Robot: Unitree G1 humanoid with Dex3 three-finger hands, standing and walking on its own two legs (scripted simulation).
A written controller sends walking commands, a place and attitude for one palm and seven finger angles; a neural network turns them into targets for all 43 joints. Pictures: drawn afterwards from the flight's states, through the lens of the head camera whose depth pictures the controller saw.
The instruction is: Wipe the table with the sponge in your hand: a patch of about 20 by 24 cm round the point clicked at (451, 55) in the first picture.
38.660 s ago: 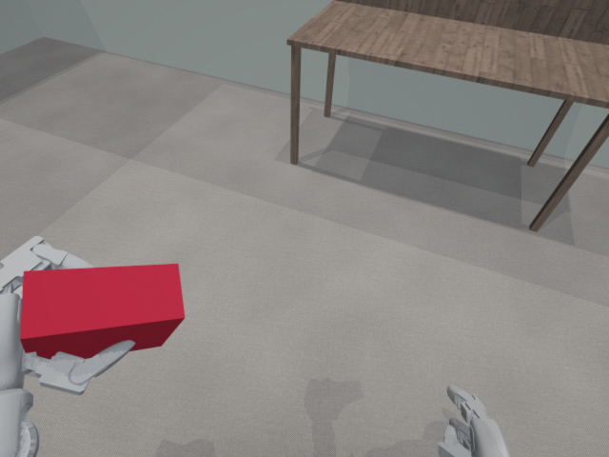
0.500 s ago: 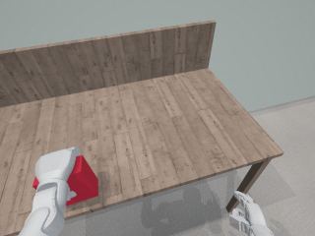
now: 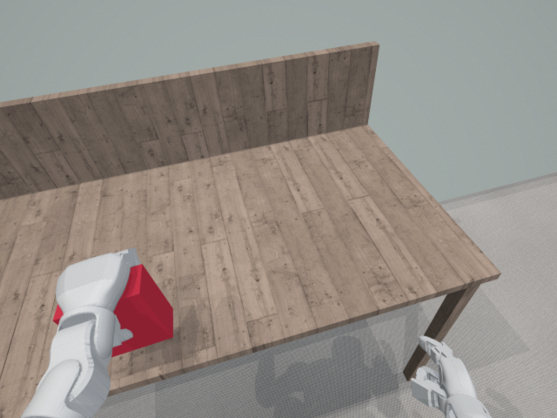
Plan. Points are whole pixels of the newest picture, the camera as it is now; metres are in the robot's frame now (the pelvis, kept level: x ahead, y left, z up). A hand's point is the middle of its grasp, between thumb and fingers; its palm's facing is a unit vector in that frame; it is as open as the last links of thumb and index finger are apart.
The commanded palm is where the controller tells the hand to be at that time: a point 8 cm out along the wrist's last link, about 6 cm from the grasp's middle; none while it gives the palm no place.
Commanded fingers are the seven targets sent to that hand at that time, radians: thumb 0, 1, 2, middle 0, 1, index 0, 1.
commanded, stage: lift the sponge slowly off the table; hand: left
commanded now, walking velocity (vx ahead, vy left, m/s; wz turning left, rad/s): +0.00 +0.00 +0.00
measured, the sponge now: (126, 320) +0.24 +0.29 -0.01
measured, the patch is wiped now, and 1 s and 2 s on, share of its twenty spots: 1.00 1.00 1.00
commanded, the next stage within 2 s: bring the sponge back beside the body in 0.36 s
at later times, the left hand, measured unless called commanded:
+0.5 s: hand (105, 301) +0.23 +0.29 +0.06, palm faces -0.02 -0.11 -0.99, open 9.9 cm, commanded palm +0.21 +0.28 +0.13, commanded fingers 0.00 0.10 1.30 -1.20 -1.60 -1.20 -1.60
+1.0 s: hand (93, 306) +0.21 +0.29 +0.08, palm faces +0.03 -0.12 -0.99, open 9.9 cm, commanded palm +0.18 +0.28 +0.15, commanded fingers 0.00 0.10 1.30 -1.20 -1.60 -1.20 -1.60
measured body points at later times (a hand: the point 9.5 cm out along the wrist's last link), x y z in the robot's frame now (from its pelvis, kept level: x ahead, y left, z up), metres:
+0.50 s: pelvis +0.00 +0.00 +0.00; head -0.02 -0.04 +0.45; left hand +0.23 +0.29 +0.12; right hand +0.25 -0.21 -0.08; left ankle +0.01 +0.10 -0.74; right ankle -0.01 -0.10 -0.74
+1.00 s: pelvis -0.01 +0.00 +0.00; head -0.03 -0.03 +0.45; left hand +0.21 +0.29 +0.14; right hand +0.24 -0.20 -0.07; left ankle +0.01 +0.10 -0.74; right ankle -0.01 -0.10 -0.74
